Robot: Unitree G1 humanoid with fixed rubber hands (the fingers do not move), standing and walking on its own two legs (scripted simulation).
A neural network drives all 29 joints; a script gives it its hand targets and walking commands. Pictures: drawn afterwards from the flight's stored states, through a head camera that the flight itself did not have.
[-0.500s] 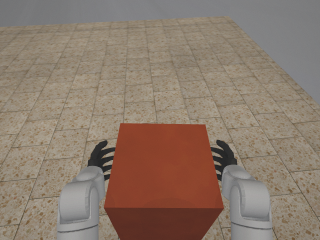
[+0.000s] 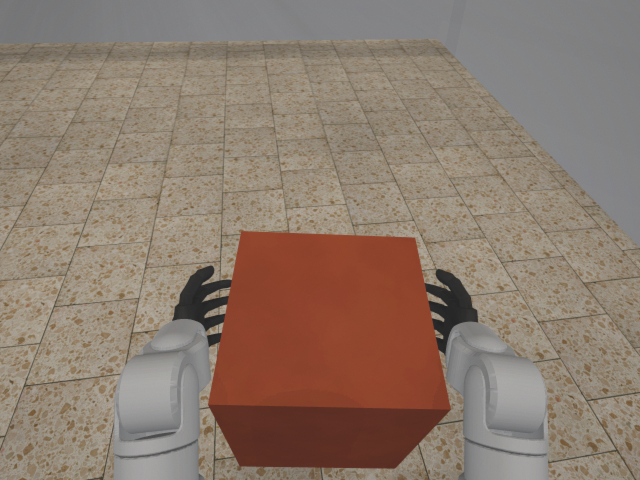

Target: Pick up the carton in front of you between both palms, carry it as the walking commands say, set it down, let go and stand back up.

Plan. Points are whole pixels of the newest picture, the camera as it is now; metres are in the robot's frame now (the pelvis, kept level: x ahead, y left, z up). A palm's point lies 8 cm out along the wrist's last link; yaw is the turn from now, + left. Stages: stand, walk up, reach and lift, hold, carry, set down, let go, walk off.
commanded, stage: carry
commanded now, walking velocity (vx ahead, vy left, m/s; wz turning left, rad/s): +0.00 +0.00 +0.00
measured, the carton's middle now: (323, 357) +0.27 +0.00 +0.01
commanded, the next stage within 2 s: hold in 1.82 s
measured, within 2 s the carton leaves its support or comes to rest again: neither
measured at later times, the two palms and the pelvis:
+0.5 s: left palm (212, 300) +0.31 +0.14 +0.08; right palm (457, 300) +0.32 -0.16 +0.08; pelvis +0.05 -0.02 -0.01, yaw +1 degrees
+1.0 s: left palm (210, 335) +0.28 +0.13 +0.06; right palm (460, 335) +0.28 -0.16 +0.06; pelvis +0.02 -0.02 +0.00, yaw +1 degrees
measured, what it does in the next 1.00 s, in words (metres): stands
